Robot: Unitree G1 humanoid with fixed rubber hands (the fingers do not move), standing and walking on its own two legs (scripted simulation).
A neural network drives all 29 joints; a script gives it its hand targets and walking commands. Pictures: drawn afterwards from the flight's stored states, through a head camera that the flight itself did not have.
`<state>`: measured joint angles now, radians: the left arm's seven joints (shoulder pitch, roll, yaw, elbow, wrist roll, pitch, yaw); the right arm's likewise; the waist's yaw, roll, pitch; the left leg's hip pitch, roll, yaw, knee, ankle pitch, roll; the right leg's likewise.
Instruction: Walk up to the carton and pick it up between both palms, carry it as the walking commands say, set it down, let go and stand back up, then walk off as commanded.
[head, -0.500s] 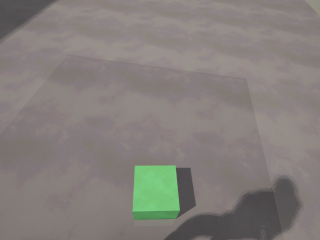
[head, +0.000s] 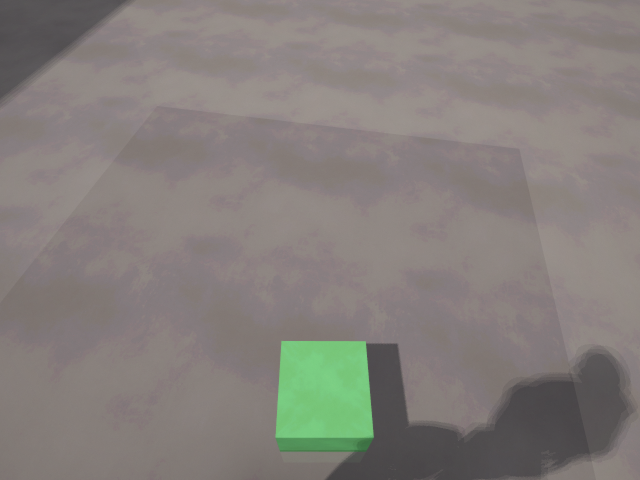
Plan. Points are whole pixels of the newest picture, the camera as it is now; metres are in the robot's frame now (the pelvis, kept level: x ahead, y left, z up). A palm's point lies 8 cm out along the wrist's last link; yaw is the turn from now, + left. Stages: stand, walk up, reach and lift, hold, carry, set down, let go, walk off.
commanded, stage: walk up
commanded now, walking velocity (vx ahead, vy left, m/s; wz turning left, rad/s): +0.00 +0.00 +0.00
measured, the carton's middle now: (323, 395) +0.41 +0.00 -0.68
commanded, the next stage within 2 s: stand in 0.26 s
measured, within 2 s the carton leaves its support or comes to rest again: neither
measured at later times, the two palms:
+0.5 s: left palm out of the picture +0.00 +0.23 -0.14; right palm out of the picture +0.02 -0.20 -0.14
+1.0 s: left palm (172, 471) +0.14 +0.21 -0.16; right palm out of the picture +0.15 -0.22 -0.16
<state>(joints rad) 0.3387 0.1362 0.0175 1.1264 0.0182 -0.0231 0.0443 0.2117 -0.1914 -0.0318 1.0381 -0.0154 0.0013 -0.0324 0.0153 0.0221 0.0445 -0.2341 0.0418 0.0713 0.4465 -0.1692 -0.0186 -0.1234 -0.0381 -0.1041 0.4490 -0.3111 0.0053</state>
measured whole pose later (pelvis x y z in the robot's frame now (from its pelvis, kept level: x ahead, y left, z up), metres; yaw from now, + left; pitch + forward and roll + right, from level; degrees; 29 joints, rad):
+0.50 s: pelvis +0.02 +0.01 +0.00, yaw -1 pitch +4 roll +0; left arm 0.35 0.15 -0.02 1.04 -0.03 0.04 0.06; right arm 0.27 -0.15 0.00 1.05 0.03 0.04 -0.04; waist -0.01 0.00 -0.04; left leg -0.30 0.02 0.09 0.47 -0.24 0.02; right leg -0.19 -0.06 -0.07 0.45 -0.33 0.01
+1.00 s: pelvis -0.04 +0.00 -0.04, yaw -1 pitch +18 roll +1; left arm 0.03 0.12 0.08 0.43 0.04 0.49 -0.01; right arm 0.02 -0.17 -0.07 0.46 -0.05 0.46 0.06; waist 0.02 -0.01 -0.03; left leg -0.83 0.03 0.05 0.81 -0.28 0.00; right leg -0.76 -0.01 0.01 0.87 -0.42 0.01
